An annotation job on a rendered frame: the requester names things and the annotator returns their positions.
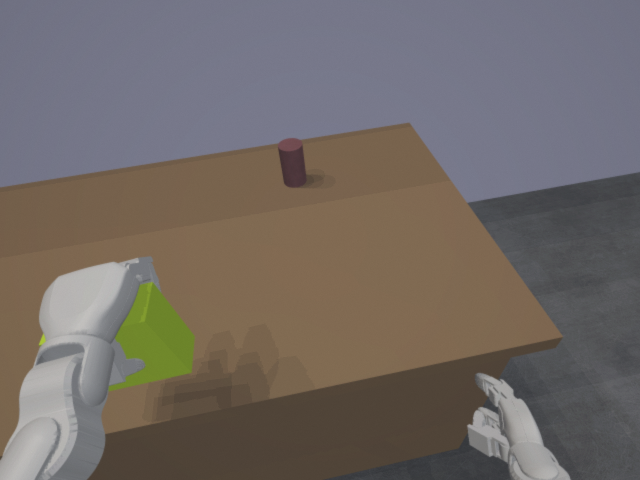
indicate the table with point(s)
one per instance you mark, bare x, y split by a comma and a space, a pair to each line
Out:
338, 325

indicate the sponge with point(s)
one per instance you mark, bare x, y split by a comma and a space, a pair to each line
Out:
154, 333

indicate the robot left hand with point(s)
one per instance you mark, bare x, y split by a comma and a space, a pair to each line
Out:
96, 301

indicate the robot right hand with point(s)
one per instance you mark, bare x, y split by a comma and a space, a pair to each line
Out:
494, 434

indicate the left robot forearm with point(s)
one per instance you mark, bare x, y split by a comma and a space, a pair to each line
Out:
60, 435

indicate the right robot forearm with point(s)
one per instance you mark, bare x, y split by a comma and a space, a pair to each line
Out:
532, 461

